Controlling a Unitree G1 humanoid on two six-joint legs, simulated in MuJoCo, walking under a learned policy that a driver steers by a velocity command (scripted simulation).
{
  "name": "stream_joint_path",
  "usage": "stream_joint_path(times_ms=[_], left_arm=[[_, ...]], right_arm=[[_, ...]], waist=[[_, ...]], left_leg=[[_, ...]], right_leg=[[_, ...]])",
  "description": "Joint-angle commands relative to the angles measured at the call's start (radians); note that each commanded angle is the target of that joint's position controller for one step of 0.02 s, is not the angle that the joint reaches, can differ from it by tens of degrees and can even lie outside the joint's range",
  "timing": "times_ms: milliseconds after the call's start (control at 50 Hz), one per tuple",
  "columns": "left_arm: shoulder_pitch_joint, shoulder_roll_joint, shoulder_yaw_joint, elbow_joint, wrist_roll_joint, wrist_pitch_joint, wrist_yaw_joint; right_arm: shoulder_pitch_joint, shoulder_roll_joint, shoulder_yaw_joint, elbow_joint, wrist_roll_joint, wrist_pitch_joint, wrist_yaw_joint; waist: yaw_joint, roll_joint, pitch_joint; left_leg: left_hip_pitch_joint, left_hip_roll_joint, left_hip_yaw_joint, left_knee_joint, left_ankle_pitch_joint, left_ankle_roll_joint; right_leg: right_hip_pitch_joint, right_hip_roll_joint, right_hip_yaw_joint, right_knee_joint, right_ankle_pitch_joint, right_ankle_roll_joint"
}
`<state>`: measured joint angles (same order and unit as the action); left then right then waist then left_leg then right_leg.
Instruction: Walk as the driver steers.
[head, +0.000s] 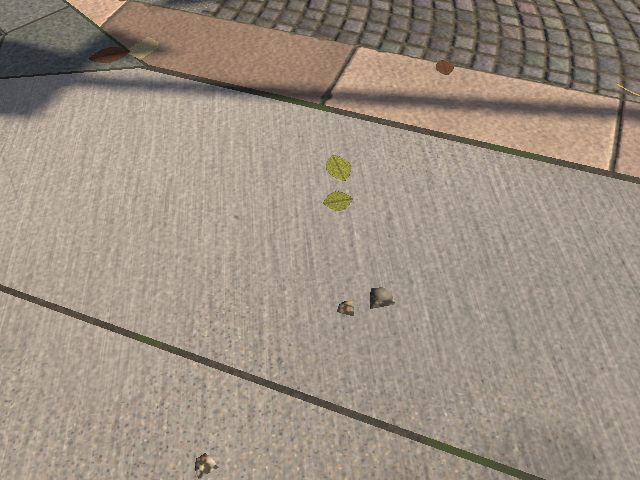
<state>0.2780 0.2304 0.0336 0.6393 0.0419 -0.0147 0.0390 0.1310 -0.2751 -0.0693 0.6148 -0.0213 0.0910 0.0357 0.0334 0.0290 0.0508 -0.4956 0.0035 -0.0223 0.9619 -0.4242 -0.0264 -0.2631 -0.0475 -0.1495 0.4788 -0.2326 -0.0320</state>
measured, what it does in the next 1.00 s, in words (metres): steps on the spot, turning left: left foot, then right foot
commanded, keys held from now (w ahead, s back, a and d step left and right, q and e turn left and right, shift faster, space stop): q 1.00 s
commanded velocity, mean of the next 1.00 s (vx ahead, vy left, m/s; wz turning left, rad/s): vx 0.00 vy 0.00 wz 0.60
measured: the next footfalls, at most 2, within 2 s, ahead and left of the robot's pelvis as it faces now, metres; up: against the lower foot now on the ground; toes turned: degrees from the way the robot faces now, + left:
left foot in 0.08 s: +0.06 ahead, +0.12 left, +0.00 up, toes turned +4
right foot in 0.58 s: +0.12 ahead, -0.07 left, +0.00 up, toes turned +24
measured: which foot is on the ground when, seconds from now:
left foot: up 0.00-0.06, down 0.08-0.58, up 0.60-1.00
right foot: down 0.00-0.08, up 0.10-0.56, down 0.58-1.00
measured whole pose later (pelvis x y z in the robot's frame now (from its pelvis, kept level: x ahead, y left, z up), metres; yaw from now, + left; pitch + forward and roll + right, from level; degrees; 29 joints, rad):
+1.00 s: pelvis +0.04 -0.01 +0.00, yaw +35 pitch +1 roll +1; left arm 0.27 0.23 0.03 0.63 0.04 -0.01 0.04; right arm 0.14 -0.27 -0.08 0.65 -0.02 0.08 0.05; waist 0.04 0.01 0.05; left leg -0.44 -0.02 0.01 0.90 -0.45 -0.04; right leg -0.24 -0.05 -0.19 0.50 -0.28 -0.05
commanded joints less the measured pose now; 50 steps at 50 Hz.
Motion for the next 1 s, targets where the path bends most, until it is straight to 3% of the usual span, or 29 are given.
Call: stream_joint_path(times_ms=[20,60,80,100,120,140,160,180,220,280,360,460,520,560,580,600,620,640,660,680,700,760,840,900,1000], left_arm=[[-0.035,0.178,0.057,-0.061,0.006,-0.011,-0.007],[-0.032,0.185,0.062,-0.041,-0.011,0.007,-0.009],[0.033,0.165,0.061,-0.019,-0.004,0.02,-0.015],[0.072,0.087,0.042,-0.045,0.009,0.036,-0.028],[-0.034,0.098,0.035,-0.114,-0.006,0.05,-0.012],[-0.076,0.131,0.043,-0.107,-0.015,0.058,-0.008],[-0.091,0.126,0.042,-0.097,-0.026,0.056,-0.011],[-0.098,0.126,0.041,-0.087,-0.026,0.049,-0.013],[-0.082,0.142,0.049,-0.059,-0.01,0.05,-0.018],[-0.091,0.121,0.043,-0.047,-0.014,0.061,-0.022],[-0.148,0.103,0.035,-0.065,-0.013,0.064,-0.023],[-0.189,0.082,0.023,-0.08,-0.022,0.054,-0.024],[-0.153,0.081,0.02,-0.086,-0.035,0.047,-0.014],[-0.063,0.07,0.019,-0.067,-0.038,0.037,-0.005],[-0.044,0.11,0.029,-0.063,-0.021,0.029,0.004],[-0.082,0.204,0.042,-0.097,-0.007,0.026,0.01],[-0.105,0.234,0.059,-0.109,-0.012,0.026,0.005],[-0.118,0.163,0.041,-0.114,-0.017,0.022,0.0],[-0.149,0.107,0.023,-0.115,-0.022,0.015,-0.002],[-0.175,0.092,0.015,-0.12,-0.02,0.012,0.001],[-0.175,0.09,0.014,-0.124,-0.021,0.008,0.006],[-0.11,0.093,0.017,-0.118,-0.017,0.0,0.011],[-0.029,0.102,0.025,-0.093,-0.014,0.0,0.015],[0.007,0.128,0.038,-0.082,-0.012,-0.004,0.013],[-0.016,0.156,0.049,-0.07,-0.002,-0.002,-0.002]], right_arm=[[-0.007,-0.057,-0.011,-0.089,0.008,-0.022,0.003],[0.07,-0.052,-0.011,-0.067,0.003,-0.042,-0.003],[0.124,-0.078,-0.017,-0.044,-0.006,-0.06,-0.008],[0.122,-0.162,-0.03,-0.076,-0.01,-0.079,-0.017],[0.119,-0.26,-0.062,-0.112,0.001,-0.079,-0.029],[0.15,-0.204,-0.055,-0.098,0.006,-0.074,-0.037],[0.106,-0.151,-0.034,-0.097,0.006,-0.07,-0.044],[0.061,-0.128,-0.026,-0.104,0.001,-0.067,-0.048],[0.043,-0.106,-0.018,-0.11,0.008,-0.073,-0.054],[0.091,-0.111,-0.022,-0.098,0.003,-0.085,-0.054],[0.131,-0.12,-0.031,-0.091,-0.002,-0.087,-0.06],[0.143,-0.136,-0.043,-0.08,-0.01,-0.083,-0.052],[0.111,-0.14,-0.048,-0.075,-0.009,-0.078,-0.04],[0.065,-0.129,-0.047,-0.069,0.01,-0.073,-0.035],[0.087,-0.086,-0.038,-0.065,0.024,-0.078,-0.035],[0.168,0.001,-0.019,-0.071,0.034,-0.079,-0.034],[0.157,-0.105,-0.045,-0.063,-0.007,-0.074,-0.043],[0.138,-0.133,-0.057,-0.049,-0.021,-0.072,-0.041],[0.124,-0.133,-0.059,-0.031,-0.021,-0.071,-0.032],[0.129,-0.118,-0.057,-0.014,-0.013,-0.064,-0.023],[0.136,-0.112,-0.057,-0.004,-0.009,-0.056,-0.012],[0.103,-0.103,-0.051,0.006,0.004,-0.042,0.0],[0.035,-0.076,-0.034,-0.005,0.003,-0.028,0.005],[0.001,-0.065,-0.027,-0.022,0.001,-0.021,0.01],[-0.02,-0.042,-0.012,-0.055,0.011,-0.027,0.017]], waist=[[-0.013,-0.225,-0.115],[-0.054,-0.189,-0.12],[-0.057,-0.073,-0.138],[-0.032,0.208,-0.125],[-0.078,0.298,-0.11],[-0.1,0.195,-0.107],[-0.071,0.173,-0.066],[-0.048,0.145,-0.056],[-0.033,0.136,-0.095],[-0.037,0.071,-0.14],[-0.062,0.09,-0.124],[-0.073,0.106,-0.122],[-0.05,0.128,-0.124],[0.013,0.115,-0.124],[0.008,0.026,-0.14],[-0.036,-0.258,-0.164],[-0.02,-0.269,-0.11],[-0.038,-0.194,-0.09],[-0.051,-0.147,-0.062],[-0.07,-0.148,-0.059],[-0.064,-0.175,-0.068],[-0.033,-0.154,-0.097],[0.006,-0.176,-0.088],[0.018,-0.176,-0.087],[0.006,-0.203,-0.098]], left_leg=[[0.118,-0.01,0.067,-0.197,-0.033,0.035],[0.277,-0.043,0.108,-0.424,0.109,0.061],[0.387,-0.039,0.038,-0.543,0.18,0.059],[0.468,0.222,-0.337,-0.648,0.257,0.097],[0.37,0.363,-0.583,-0.662,0.448,0.245],[0.368,0.326,-0.513,-0.647,0.454,0.289],[0.332,0.272,-0.437,-0.638,0.422,0.278],[0.325,0.211,-0.38,-0.642,0.396,0.244],[0.338,0.156,-0.322,-0.616,0.537,0.229],[0.366,0.149,-0.335,-0.598,0.566,0.234],[0.355,0.147,-0.402,-0.617,0.421,0.257],[0.302,0.125,-0.451,-0.574,0.456,0.259],[0.245,0.099,-0.488,-0.544,0.514,0.234],[0.163,0.043,-0.478,-0.495,0.457,0.166],[0.062,-0.004,-0.426,-0.419,0.277,0.109],[-0.09,-0.14,-0.22,-0.173,-0.102,0.041],[-0.12,-0.172,-0.106,0.008,-0.188,0.024],[-0.092,-0.122,-0.11,0.12,-0.14,0.016],[-0.086,-0.101,-0.105,0.174,-0.071,0.008],[-0.089,-0.087,-0.09,0.211,-0.013,-0.003],[-0.105,-0.088,-0.069,0.257,0.011,-0.016],[-0.137,-0.087,-0.05,0.305,0.034,-0.04],[-0.173,-0.068,-0.025,0.157,0.017,-0.05],[-0.136,-0.034,-0.003,0.068,-0.001,-0.039],[0.052,-0.026,0.073,-0.152,-0.049,0.01]], right_leg=[[0.054,-0.226,0.145,-0.101,0.221,-0.171],[-0.008,-0.201,0.08,0.014,0.204,-0.112],[-0.07,-0.163,0.022,0.15,0.097,-0.054],[-0.27,-0.081,-0.04,0.402,-0.316,0.023],[-0.413,0.033,0.073,0.545,-0.401,0.066],[-0.405,0.007,0.148,0.652,-0.355,0.078],[-0.42,0.002,0.167,0.671,-0.282,0.083],[-0.415,-0.008,0.183,0.645,-0.215,0.084],[-0.381,0.009,0.17,0.671,-0.151,0.087],[-0.381,0.028,0.174,0.659,-0.128,0.087],[-0.398,0.043,0.183,0.574,-0.12,0.077],[-0.289,0.077,0.179,0.406,-0.191,0.046],[-0.149,0.099,0.191,0.252,-0.202,0.027],[0.049,0.106,0.175,-0.021,-0.052,0.019],[0.182,0.008,0.256,-0.111,-0.024,0.0],[0.273,-0.29,0.555,-0.217,-0.063,-0.069],[0.1,-0.359,0.645,-0.223,0.062,-0.162],[0.056,-0.32,0.59,-0.219,0.084,-0.177],[0.028,-0.259,0.486,-0.21,0.067,-0.161],[0.042,-0.197,0.399,-0.199,0.08,-0.134],[0.071,-0.175,0.343,-0.187,0.153,-0.138],[0.154,-0.18,0.273,-0.154,0.307,-0.166],[0.247,-0.195,0.238,-0.143,0.286,-0.182],[0.242,-0.252,0.234,-0.134,0.349,-0.215],[0.13,-0.249,0.141,-0.083,0.368,-0.191]])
